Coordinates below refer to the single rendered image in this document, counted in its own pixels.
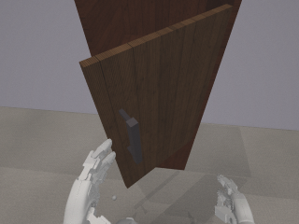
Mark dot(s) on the cupboard door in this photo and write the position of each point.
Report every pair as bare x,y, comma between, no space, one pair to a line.
159,79

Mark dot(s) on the robot right hand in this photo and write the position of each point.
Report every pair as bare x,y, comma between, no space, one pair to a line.
236,208

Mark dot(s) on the robot left hand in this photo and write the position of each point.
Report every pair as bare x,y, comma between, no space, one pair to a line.
85,190

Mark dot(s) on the handle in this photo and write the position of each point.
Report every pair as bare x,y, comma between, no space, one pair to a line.
134,136

